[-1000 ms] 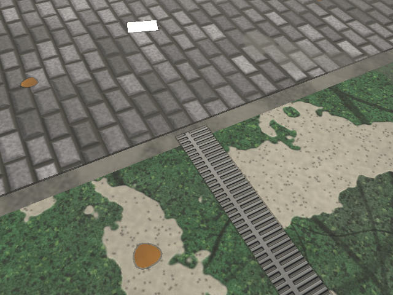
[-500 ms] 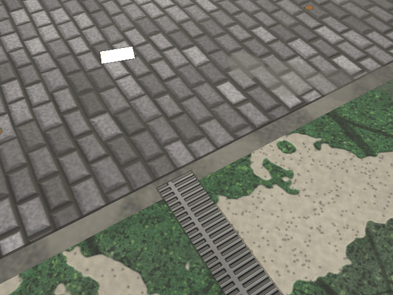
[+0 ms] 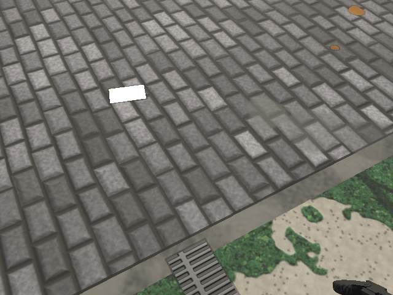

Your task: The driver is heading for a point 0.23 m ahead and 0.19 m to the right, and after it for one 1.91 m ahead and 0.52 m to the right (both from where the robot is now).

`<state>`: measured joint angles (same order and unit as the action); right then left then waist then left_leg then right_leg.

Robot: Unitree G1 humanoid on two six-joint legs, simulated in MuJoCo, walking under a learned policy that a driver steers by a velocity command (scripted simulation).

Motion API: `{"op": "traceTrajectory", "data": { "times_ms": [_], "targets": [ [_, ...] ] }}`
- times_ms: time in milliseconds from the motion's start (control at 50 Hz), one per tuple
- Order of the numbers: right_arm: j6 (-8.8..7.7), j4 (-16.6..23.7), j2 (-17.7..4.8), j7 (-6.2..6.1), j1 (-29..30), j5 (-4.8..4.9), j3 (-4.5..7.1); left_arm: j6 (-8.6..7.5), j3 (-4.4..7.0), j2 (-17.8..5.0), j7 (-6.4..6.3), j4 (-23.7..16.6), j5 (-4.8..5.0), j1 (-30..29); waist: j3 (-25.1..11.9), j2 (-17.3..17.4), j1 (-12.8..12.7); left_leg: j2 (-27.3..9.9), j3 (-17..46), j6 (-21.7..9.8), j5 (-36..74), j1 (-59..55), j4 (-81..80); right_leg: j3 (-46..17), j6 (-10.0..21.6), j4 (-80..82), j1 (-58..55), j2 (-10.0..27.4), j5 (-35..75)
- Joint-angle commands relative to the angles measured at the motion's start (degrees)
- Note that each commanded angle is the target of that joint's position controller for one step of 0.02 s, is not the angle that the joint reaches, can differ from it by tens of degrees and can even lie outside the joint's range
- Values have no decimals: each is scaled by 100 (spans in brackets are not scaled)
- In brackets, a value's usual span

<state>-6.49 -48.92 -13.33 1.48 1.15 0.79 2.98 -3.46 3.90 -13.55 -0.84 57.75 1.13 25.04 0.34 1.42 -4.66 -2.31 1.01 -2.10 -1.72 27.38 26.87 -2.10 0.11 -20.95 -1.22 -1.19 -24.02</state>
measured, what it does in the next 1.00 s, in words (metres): walks ahead, turning right: right foot, then left foot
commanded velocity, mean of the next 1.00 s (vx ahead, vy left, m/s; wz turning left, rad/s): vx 0.23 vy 0.00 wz -0.47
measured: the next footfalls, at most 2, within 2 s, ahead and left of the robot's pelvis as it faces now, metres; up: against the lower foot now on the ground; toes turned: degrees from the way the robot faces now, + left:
right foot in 0.50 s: +0.32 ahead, -0.16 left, +0.00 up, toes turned -24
left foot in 0.98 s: +0.43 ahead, +0.07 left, +0.00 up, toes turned -30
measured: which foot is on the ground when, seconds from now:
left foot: down 0.00-0.50, up 0.52-0.96, down 0.98-1.00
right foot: down 0.00-0.02, up 0.04-0.48, down 0.50-1.00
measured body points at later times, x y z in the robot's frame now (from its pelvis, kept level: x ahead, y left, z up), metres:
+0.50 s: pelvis +0.23 -0.02 +0.00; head +0.26 -0.04 +0.45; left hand +0.48 +0.17 -0.09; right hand +0.19 -0.31 -0.14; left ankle +0.13 +0.13 -0.72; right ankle +0.33 -0.14 -0.73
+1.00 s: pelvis +0.31 -0.02 +0.00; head +0.34 -0.03 +0.45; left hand +0.58 +0.13 -0.10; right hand +0.29 -0.33 -0.11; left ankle +0.39 +0.09 -0.73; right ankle +0.32 -0.14 -0.72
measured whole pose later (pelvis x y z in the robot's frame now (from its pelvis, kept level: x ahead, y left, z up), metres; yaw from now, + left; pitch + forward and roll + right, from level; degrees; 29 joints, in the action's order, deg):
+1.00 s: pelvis +0.31 -0.02 +0.00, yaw -28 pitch +2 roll +0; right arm -0.8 -48.2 -15.5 -1.2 -9.5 -0.9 3.2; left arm 1.2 3.1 -15.1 -1.2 39.3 -0.8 8.5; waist 0.1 -0.9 0.4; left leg -1.3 2.1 1.2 -16.1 18.4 31.8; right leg -7.0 2.3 -32.1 23.0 -6.7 -11.4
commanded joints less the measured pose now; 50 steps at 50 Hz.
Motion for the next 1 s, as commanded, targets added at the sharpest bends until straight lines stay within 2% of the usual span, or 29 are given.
{"op": "traceTrajectory", "data": {
  "times_ms": [20,40,60,80,100,120,160,220,280,340,380,420,460,480,500,520,540,560,580,600,620,660,720,800,840,900,960,980,1000],
  "targets": [
    [-63,-256,-1811,-119,-2440,-146,556,-97,-39,-126,-10,-619,-85,-6,-1908,833,1129,-1804,2277,-944,-513,-4810,56,62,228,-3766,3115,39,1074],
    [-28,-284,-1566,-86,-2505,-129,471,-193,-69,-121,8,-635,55,213,-2400,1784,1053,-2329,4095,-1381,-1411,-5152,-819,-418,179,-4955,4135,-143,-1059],
    [-29,-184,-1069,-93,-2069,-93,329,-217,85,-700,3,-654,178,-151,-1551,1099,1024,-2122,3420,-1111,-1910,-4428,-943,-632,240,-5470,4577,221,-759],
    [-17,-103,-795,-102,-1670,-72,247,-198,115,-771,-10,-737,181,-516,-946,695,935,-1924,2538,-861,-1856,-3590,-1047,-455,301,-5439,4612,511,-227],
    [-12,-95,-634,-88,-1296,-90,193,-155,138,-698,-30,-762,132,-674,-522,409,757,-1678,1932,-739,-1517,-2767,-1279,-391,297,-5169,4340,710,216],
    [-24,-105,-505,-84,-1081,-129,155,-81,184,-616,-38,-756,89,-654,-279,519,584,-1472,1415,-654,-1229,-2240,-1487,-421,304,-4878,4069,879,516],
    [-42,-176,-510,-95,-1001,-160,176,65,177,-366,-9,-795,91,-559,-111,584,427,-1348,794,-673,-790,-1748,-1784,-356,293,-4695,3731,988,819],
    [-78,-281,-713,-166,-1146,-179,247,174,209,-363,-9,-994,49,-858,66,286,395,-1379,200,-789,-112,-1781,-1954,-428,220,-4292,4114,1005,1422],
    [-24,-295,-830,-251,-1140,-204,266,155,203,-354,63,-1180,-4,-1261,249,195,410,-1255,-508,-720,1030,-1852,-1865,-282,124,-3293,4142,891,2182],
    [91,-262,-1000,-363,-1186,-145,292,130,115,-208,200,-1440,-83,-1875,289,182,594,-1135,-1123,-619,1933,-1809,-1592,303,97,-2252,3618,705,2730],
    [181,-285,-1125,-400,-1335,-67,323,169,117,-263,290,-1612,-81,-2087,198,228,671,-1258,-1187,-598,2203,-2199,-1318,437,134,-1899,3519,619,2603],
    [276,-266,-1255,-417,-1312,37,371,217,168,-427,359,-1760,-82,-2092,90,345,592,-1397,-1198,-506,2634,-2602,-899,529,267,-1656,3389,487,2107],
    [359,-184,-1369,-444,-1150,133,429,229,279,-689,394,-1758,-88,-1638,-186,442,304,-1403,-1221,-359,3520,-2802,-15,729,490,-1388,2811,179,1603],
    [401,-140,-1318,-439,-1059,159,417,202,398,-909,379,-1613,-75,-1015,-480,273,-32,-1192,-1334,-178,3381,-2702,919,804,657,-832,2024,-57,2012],
    [395,-137,-1174,-399,-1337,44,370,193,561,-1350,257,-1530,-90,-544,-838,-338,-195,-818,-1413,203,2004,-1907,2323,237,904,-485,816,152,3754],
    [350,73,-445,-326,-1636,-361,158,236,623,-1913,122,-1586,-114,-635,-1214,-1784,402,17,-1316,563,-3319,2,4238,-1668,1549,-1080,-623,1506,6834],
    [268,101,-589,-236,-2022,-245,117,174,524,-1866,186,-1884,-214,-707,-2478,-1504,398,490,50,671,-4298,775,5541,-3576,2637,-711,-1439,2404,6470],
    [246,213,-955,-200,-1484,11,201,158,460,-1542,244,-1996,-196,-823,-2352,-759,129,304,438,558,-3671,1151,5654,-3194,2472,-307,-1192,2137,5235],
    [260,317,-962,-234,-1097,55,198,141,401,-1310,229,-2022,-85,-1202,-1638,-465,216,110,380,475,-3073,1365,5254,-2574,2092,-150,-498,1810,4256],
    [320,247,-949,-321,-995,-46,211,158,353,-1136,183,-2064,-26,-1502,-1183,-118,359,-96,406,482,-2666,1245,4816,-2234,1793,1,228,1543,3598],
    [410,267,-1035,-379,-977,-103,251,189,307,-1015,139,-2106,-36,-1686,-950,-214,505,-180,439,465,-2477,926,4441,-2038,1673,119,879,1394,3309],
    [524,309,-977,-397,-1048,-136,268,222,312,-1064,90,-2189,-166,-1762,-865,-452,649,-70,360,448,-2262,434,3932,-1855,1577,258,1520,1172,3245],
    [568,332,-798,-442,-1035,-148,216,249,362,-1222,-12,-2232,-139,-1627,-1000,-547,617,55,350,558,-2026,370,3172,-1744,1529,224,1548,1088,3227],
    [651,381,-784,-441,-851,-110,189,343,288,-1091,-98,-2280,-148,-1694,-916,-758,487,4,345,649,-1566,139,2569,-1728,1351,336,1834,950,1720],
    [644,432,-778,-425,-757,-102,175,370,250,-1042,-97,-2265,-183,-1700,-762,-883,419,6,302,643,-1561,-45,2231,-1780,1307,383,1969,907,1178],
    [566,462,-793,-370,-770,-81,162,401,185,-964,-66,-2218,-217,-1630,-679,-965,346,43,206,564,-1750,-395,1615,-1922,1274,229,1860,961,1158],
    [477,359,-701,-248,-1130,-118,135,445,67,-777,-55,-2130,-154,-1551,-618,-845,581,118,24,281,-841,-1401,-116,-1814,913,-167,1956,738,1287],
    [457,377,-959,-224,-1214,-230,168,425,30,-670,-58,-2075,-176,-1322,-599,-480,502,-407,501,64,-391,-1804,-387,-1565,606,-541,2222,469,1042],
    [471,445,-1373,-243,-1136,-299,235,381,12,-543,-39,-2075,-230,-985,-606,684,142,-1316,1393,-421,620,-2000,-523,-786,277,-1414,2618,-245,52]
  ]
}}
